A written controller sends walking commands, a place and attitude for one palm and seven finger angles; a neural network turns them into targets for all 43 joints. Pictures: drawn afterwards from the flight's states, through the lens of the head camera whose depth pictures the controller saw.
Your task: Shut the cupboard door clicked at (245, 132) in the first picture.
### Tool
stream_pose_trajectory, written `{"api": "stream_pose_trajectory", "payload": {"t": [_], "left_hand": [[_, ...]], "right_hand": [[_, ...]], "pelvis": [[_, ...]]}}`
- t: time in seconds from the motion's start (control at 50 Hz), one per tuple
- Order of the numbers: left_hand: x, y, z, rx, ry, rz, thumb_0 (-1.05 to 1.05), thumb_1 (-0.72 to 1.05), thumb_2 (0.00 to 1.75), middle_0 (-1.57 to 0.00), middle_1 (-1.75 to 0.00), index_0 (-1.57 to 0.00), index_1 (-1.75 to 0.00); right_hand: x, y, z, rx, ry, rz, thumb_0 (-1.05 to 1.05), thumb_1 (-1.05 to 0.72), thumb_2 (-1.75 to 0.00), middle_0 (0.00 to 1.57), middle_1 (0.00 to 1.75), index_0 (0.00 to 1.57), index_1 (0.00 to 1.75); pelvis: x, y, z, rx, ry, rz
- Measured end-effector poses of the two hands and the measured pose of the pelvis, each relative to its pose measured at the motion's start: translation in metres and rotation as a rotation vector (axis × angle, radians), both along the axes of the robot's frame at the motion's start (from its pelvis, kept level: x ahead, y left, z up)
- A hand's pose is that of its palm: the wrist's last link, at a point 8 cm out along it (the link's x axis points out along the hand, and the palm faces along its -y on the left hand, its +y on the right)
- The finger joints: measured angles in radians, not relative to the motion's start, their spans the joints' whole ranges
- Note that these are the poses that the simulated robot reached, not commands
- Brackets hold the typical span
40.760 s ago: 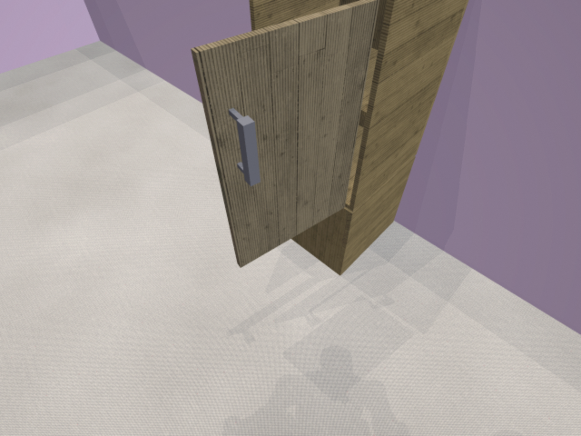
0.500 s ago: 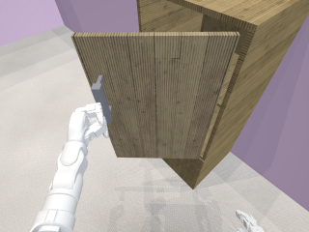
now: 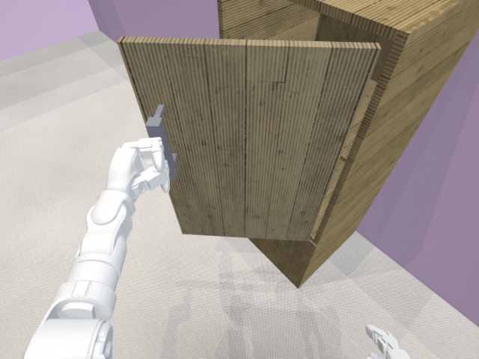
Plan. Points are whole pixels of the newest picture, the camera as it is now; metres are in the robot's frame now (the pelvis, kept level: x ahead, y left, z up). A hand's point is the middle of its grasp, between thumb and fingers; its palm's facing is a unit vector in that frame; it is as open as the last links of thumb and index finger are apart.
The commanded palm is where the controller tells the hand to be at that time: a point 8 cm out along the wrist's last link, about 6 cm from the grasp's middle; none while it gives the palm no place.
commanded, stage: push the door shut along its arc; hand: left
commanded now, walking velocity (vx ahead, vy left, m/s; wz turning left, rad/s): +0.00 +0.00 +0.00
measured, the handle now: (165, 143) +0.47 +0.16 +0.09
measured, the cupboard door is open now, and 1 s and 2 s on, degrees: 45 24 17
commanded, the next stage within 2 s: pull the fist back off the door in 1.48 s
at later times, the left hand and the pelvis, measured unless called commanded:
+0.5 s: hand (176, 145) +0.46 +0.13 +0.10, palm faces -0.20 -0.98 -0.03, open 3.4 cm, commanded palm +0.46 +0.16 +0.10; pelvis -0.02 +0.02 -0.02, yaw +0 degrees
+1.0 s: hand (198, 127) +0.51 +0.10 +0.10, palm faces -0.32 -0.95 -0.02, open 3.1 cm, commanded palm +0.52 +0.13 +0.10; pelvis +0.00 +0.02 -0.02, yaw -1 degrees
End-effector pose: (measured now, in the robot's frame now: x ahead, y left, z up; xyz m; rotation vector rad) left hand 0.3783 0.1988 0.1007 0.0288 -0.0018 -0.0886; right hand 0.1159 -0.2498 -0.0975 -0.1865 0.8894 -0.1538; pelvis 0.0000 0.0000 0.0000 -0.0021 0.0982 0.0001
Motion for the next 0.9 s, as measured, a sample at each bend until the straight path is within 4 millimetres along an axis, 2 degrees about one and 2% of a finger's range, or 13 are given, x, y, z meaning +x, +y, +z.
{"api": "stream_pose_trajectory", "payload": {"t": [0.26, 0.6, 0.74, 0.9], "left_hand": [[0.032, -0.002, 0.001, 0.003, 0.016, -0.055, 0.0, 0.94, 0.98, -1.3, -1.5, -1.3, -1.5], [0.088, -0.015, 0.001, 0.014, 0.033, -0.138, 0.0, 1.05, 1.05, -1.29, -1.5, -1.3, -1.5], [0.108, -0.036, -0.001, -0.024, 0.048, -0.194, 0.01, 0.99, 0.99, -1.29, -1.5, -1.3, -1.5], [0.125, -0.04, 0.0, -0.01, 0.047, -0.21, 0.01, 0.92, 0.92, -1.29, -1.5, -1.29, -1.5]], "right_hand": [[-0.052, 0.003, -0.015, -0.024, 0.123, -0.032, 0.01, -0.91, -0.9, 0.2, 0.3, 0.2, 0.3], [-0.126, -0.002, -0.026, -0.069, 0.303, -0.102, 0.01, -0.9, -0.9, 0.2, 0.3, 0.2, 0.3], [-0.138, -0.002, -0.026, -0.071, 0.342, -0.132, 0.01, -0.91, -0.9, 0.2, 0.3, 0.2, 0.3], [-0.137, 0.0, -0.028, -0.054, 0.351, -0.158, 0.01, -0.9, -0.9, 0.2, 0.3, 0.2, 0.3]], "pelvis": [[-0.012, 0.012, -0.007, -0.013, 0.039, 0.014], [-0.018, 0.02, -0.021, -0.028, 0.143, 0.012], [-0.014, 0.02, -0.023, -0.03, 0.17, 0.001], [-0.006, 0.018, -0.024, -0.028, 0.194, -0.013]]}}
